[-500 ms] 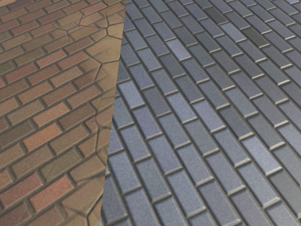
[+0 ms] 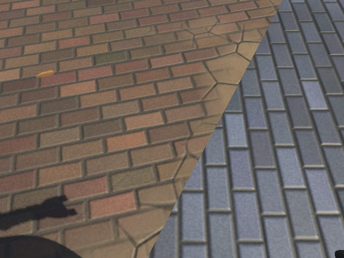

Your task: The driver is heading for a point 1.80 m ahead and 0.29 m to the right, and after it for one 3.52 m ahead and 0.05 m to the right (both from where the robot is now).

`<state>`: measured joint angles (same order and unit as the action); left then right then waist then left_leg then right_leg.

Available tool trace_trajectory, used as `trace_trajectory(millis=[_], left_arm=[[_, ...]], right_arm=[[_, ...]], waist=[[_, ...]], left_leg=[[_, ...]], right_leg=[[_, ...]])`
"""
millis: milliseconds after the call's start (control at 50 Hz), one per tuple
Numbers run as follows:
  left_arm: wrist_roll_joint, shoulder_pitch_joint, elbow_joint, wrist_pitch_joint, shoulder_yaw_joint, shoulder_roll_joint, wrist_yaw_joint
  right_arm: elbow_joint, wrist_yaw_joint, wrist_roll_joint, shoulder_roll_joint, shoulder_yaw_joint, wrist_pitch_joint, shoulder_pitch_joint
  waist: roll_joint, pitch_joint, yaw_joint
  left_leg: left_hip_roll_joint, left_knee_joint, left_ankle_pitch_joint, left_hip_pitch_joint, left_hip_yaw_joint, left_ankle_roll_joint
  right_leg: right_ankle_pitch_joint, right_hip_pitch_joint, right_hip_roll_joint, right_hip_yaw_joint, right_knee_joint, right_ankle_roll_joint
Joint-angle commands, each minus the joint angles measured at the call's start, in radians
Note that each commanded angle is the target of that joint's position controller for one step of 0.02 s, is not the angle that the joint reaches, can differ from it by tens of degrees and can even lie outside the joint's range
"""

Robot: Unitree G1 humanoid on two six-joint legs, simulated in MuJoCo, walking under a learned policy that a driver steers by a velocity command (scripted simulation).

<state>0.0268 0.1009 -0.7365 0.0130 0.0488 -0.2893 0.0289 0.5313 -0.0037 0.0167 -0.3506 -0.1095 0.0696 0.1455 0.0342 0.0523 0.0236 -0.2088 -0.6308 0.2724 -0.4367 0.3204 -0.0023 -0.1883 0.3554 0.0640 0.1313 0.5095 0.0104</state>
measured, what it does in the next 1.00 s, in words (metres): steps to the right, turning right: left foot, then right foot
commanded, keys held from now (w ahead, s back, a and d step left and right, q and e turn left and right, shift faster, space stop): q+shift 0.16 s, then shift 0.06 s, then e+shift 0.30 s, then w+e+shift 0.48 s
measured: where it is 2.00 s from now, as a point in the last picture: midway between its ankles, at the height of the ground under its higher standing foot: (281, 152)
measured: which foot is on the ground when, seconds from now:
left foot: up 0.00-0.34, down 0.36-0.82, up 0.84-1.00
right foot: down 0.00-0.36, up 0.38-0.80, down 0.82-1.00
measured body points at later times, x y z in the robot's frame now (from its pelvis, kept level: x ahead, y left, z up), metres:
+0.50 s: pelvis -0.01 -0.02 +0.01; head +0.01 +0.01 +0.46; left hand -0.02 +0.26 -0.13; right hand +0.22 -0.20 -0.07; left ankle -0.06 +0.08 -0.73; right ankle +0.00 -0.13 -0.69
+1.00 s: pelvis +0.11 -0.12 +0.01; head +0.12 -0.15 +0.46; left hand +0.23 +0.15 -0.09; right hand +0.22 -0.41 -0.10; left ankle +0.17 +0.04 -0.65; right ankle +0.02 -0.15 -0.73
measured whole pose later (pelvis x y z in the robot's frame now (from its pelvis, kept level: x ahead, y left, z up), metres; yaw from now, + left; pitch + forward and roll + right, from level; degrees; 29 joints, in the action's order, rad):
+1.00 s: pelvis +0.11 -0.12 +0.01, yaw -15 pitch +2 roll +1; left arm 0.01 0.39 -0.72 -0.01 0.04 -0.30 -0.02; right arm 0.67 -0.04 0.07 -0.31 -0.02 -0.03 0.16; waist 0.05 -0.01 -0.04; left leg 0.08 -1.10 0.27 -0.59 0.01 0.06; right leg -0.35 0.14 0.10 0.04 0.46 -0.12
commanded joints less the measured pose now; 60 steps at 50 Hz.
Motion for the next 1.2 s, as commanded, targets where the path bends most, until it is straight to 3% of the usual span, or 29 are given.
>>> trace_trajectory(millis=[20,40,60,100,180,300,340,360,380,400,420,460,520,560,600,700,760,800,820,840,860,880,920,940,1000,1060,1140,1180,1200], left_arm=[[0.031,-0.039,0.114,-0.002,0.046,-0.189,0.005],[0.015,-0.055,0.122,-0.002,0.028,-0.126,0.006],[0.006,-0.064,0.124,-0.001,0.020,-0.104,0.006],[0.003,-0.045,0.133,-0.002,0.018,-0.108,0.011],[0.010,0.120,0.105,-0.006,0.037,-0.152,0.007],[0.001,0.131,0.072,0.005,0.040,-0.168,-0.026],[-0.024,0.120,0.049,0.013,0.017,-0.117,-0.036],[-0.024,0.185,0.038,0.004,0.005,-0.072,-0.045],[-0.025,0.213,0.074,-0.008,-0.012,-0.003,-0.060],[-0.028,0.150,0.063,0.008,0.005,-0.074,-0.048],[-0.039,0.138,0.063,0.019,0.023,-0.116,-0.048],[-0.035,0.167,0.043,0.033,0.052,-0.156,-0.044],[-0.025,0.203,0.032,0.047,0.054,-0.120,-0.047],[-0.018,0.129,0.067,0.054,0.050,-0.117,-0.069],[-0.012,0.052,0.107,0.058,0.052,-0.123,-0.097],[-0.025,0.017,0.139,0.045,0.041,-0.091,-0.130],[-0.028,0.048,0.136,0.035,0.038,-0.095,-0.132],[-0.017,0.197,0.076,0.021,0.041,-0.102,-0.119],[-0.013,0.423,-0.010,0.010,0.066,-0.158,-0.099],[-0.018,0.497,-0.011,0.000,0.087,-0.288,-0.079],[-0.020,0.397,0.061,-0.006,0.072,-0.270,-0.069],[-0.015,0.342,0.072,-0.006,0.068,-0.259,-0.053],[-0.013,0.291,0.085,-0.017,0.060,-0.234,-0.039],[-0.016,0.266,0.091,-0.029,0.053,-0.221,-0.035],[-0.021,0.287,0.073,-0.060,0.047,-0.202,-0.039],[-0.022,0.329,0.046,-0.073,0.052,-0.201,-0.038],[-0.032,0.367,0.010,-0.085,0.055,-0.203,-0.030],[-0.035,0.333,0.000,-0.088,0.058,-0.217,-0.021],[-0.036,0.299,-0.007,-0.093,0.056,-0.228,-0.019]], right_arm=[[-0.058,-0.022,0.036,-0.142,-0.032,-0.017,0.031],[-0.036,-0.029,0.032,-0.142,-0.034,-0.018,0.040],[-0.016,-0.035,0.027,-0.128,-0.029,-0.014,0.064],[0.006,-0.054,0.010,-0.109,-0.016,0.001,0.088],[-0.010,-0.060,-0.004,-0.083,0.005,0.020,-0.017],[0.021,-0.032,-0.021,-0.017,0.043,0.018,0.008],[0.081,-0.010,-0.001,0.030,0.065,0.003,0.091],[0.100,0.002,0.015,-0.001,0.067,-0.010,0.116],[0.070,0.008,0.017,-0.110,0.055,-0.017,0.075],[0.066,0.017,0.017,-0.111,0.047,-0.023,0.010],[0.055,0.020,0.022,-0.083,0.054,-0.030,-0.045],[0.064,0.030,0.011,-0.066,0.058,-0.032,-0.048],[0.064,0.042,0.008,-0.027,0.063,-0.029,-0.041],[0.079,0.035,0.024,-0.041,0.052,-0.037,0.030],[0.093,0.030,0.024,-0.067,0.038,-0.053,0.050],[0.113,0.020,0.031,-0.100,0.012,-0.100,0.044],[0.110,0.012,0.030,-0.119,0.002,-0.101,0.004],[0.107,0.007,0.026,-0.113,0.005,-0.092,-0.031],[0.099,0.005,0.037,-0.069,0.021,-0.090,-0.052],[0.010,-0.007,0.031,0.048,0.060,-0.095,-0.137],[-0.036,-0.013,0.051,0.007,0.060,-0.108,-0.220],[-0.040,-0.024,0.051,-0.036,0.054,-0.126,-0.224],[0.026,-0.035,0.059,-0.082,0.050,-0.140,-0.095],[0.049,-0.037,0.065,-0.089,0.051,-0.133,-0.054],[0.050,-0.039,0.051,-0.076,0.060,-0.097,-0.091],[0.024,-0.042,0.031,-0.048,0.075,-0.094,-0.190],[-0.031,-0.045,0.016,-0.020,0.093,-0.105,-0.315],[-0.037,-0.038,0.010,-0.038,0.089,-0.113,-0.284],[-0.010,-0.031,0.013,-0.052,0.083,-0.116,-0.192]], waist=[[-0.204,-0.098,0.006],[-0.141,-0.121,0.019],[-0.115,-0.124,0.028],[-0.145,-0.127,0.021],[-0.190,-0.116,-0.070],[-0.295,-0.130,-0.062],[-0.226,-0.117,-0.003],[-0.129,-0.159,-0.026],[0.137,-0.162,-0.049],[0.161,-0.116,-0.005],[0.152,-0.066,-0.023],[0.161,-0.032,-0.032],[0.126,-0.051,-0.038],[0.149,-0.058,0.018],[0.164,-0.008,0.038],[0.102,0.012,0.005],[0.100,0.008,-0.031],[-0.002,-0.017,-0.114],[-0.193,-0.075,-0.216],[-0.500,-0.054,-0.231],[-0.332,-0.026,-0.221],[-0.232,-0.001,-0.187],[-0.098,-0.016,-0.098],[-0.099,-0.017,-0.071],[-0.073,0.039,-0.058],[-0.056,0.063,-0.082],[-0.116,0.056,-0.125],[-0.121,0.035,-0.093],[-0.119,-0.014,-0.045]], left_leg=[[0.066,-0.436,0.261,-0.192,-0.166,0.039],[0.092,-0.524,0.201,-0.154,-0.185,0.035],[0.104,-0.592,0.152,-0.131,-0.202,0.032],[0.124,-0.619,0.109,-0.147,-0.252,0.039],[0.164,-0.455,0.169,-0.159,-0.302,0.064],[0.121,-0.022,0.226,0.144,-0.333,0.016],[0.139,0.384,-0.077,0.364,-0.340,-0.007],[0.265,0.416,-0.154,0.546,-0.215,-0.027],[0.539,0.354,-0.387,0.587,0.014,-0.095],[0.551,0.310,-0.433,0.347,-0.073,-0.174],[0.511,0.311,-0.461,0.321,-0.121,-0.179],[0.473,0.294,-0.582,0.317,-0.208,-0.175],[0.476,0.270,-0.610,0.349,-0.289,-0.185],[0.498,0.400,0.045,0.399,-0.232,-0.175],[0.529,0.480,0.328,0.425,-0.172,-0.157],[0.556,0.499,0.341,0.386,-0.269,-0.116],[0.540,0.463,0.334,0.276,-0.376,-0.093],[0.475,0.258,0.303,0.118,-0.502,-0.063],[0.385,-0.140,0.103,-0.019,-0.595,-0.035],[0.221,-0.529,0.343,-0.414,-0.559,0.024],[0.192,-0.644,0.288,-0.602,-0.313,0.038],[0.252,-0.664,0.191,-0.634,-0.272,0.038],[0.304,-0.556,0.057,-0.484,-0.276,0.048],[0.310,-0.512,0.014,-0.410,-0.283,0.059],[0.291,-0.416,-0.076,-0.371,-0.315,0.083],[0.253,-0.246,-0.163,-0.356,-0.333,0.093],[0.212,-0.039,-0.246,-0.232,-0.345,0.066],[0.195,0.039,-0.258,-0.104,-0.332,0.035],[0.166,0.076,-0.236,0.032,-0.358,0.009]], right_leg=[[-0.045,-0.150,-0.436,0.418,-0.300,-0.236],[0.119,-0.140,-0.389,0.294,-0.240,-0.229],[0.222,-0.137,-0.329,0.178,-0.207,-0.208],[0.319,-0.197,-0.267,0.044,-0.171,-0.191],[0.397,-0.331,-0.311,0.000,-0.151,-0.204],[0.451,-0.230,-0.290,-0.038,-0.102,-0.198],[0.413,-0.131,-0.241,-0.051,-0.058,-0.139],[0.235,-0.010,-0.206,-0.057,-0.043,-0.070],[-0.163,0.132,-0.110,-0.128,0.032,-0.006],[-0.326,0.021,-0.093,-0.112,0.125,0.001],[-0.314,0.035,-0.070,-0.111,0.234,-0.004],[-0.300,0.107,-0.048,-0.124,0.437,-0.002],[-0.289,0.148,-0.059,-0.143,0.561,0.022],[-0.229,0.218,-0.097,-0.161,0.509,0.012],[-0.204,0.285,-0.109,-0.164,0.441,0.003],[-0.210,0.200,-0.133,-0.181,0.279,-0.060],[-0.208,0.028,-0.112,-0.260,0.190,-0.104],[-0.159,-0.227,-0.045,-0.317,0.103,-0.134],[-0.277,-0.443,-0.032,-0.214,0.048,-0.174],[-0.627,-0.549,-0.277,0.370,-0.183,-0.294],[-0.653,-0.525,-0.362,0.655,-0.351,-0.341],[-0.575,-0.509,-0.375,0.587,-0.328,-0.341],[-0.405,-0.404,-0.298,0.412,-0.294,-0.301],[-0.375,-0.345,-0.252,0.359,-0.321,-0.286],[-0.232,-0.261,-0.185,0.285,-0.379,-0.294],[-0.034,-0.257,-0.147,0.248,-0.368,-0.290],[0.256,-0.267,-0.160,0.270,-0.343,-0.269],[0.444,-0.287,-0.178,0.279,-0.314,-0.242],[0.654,-0.299,-0.172,0.231,-0.260,-0.215]])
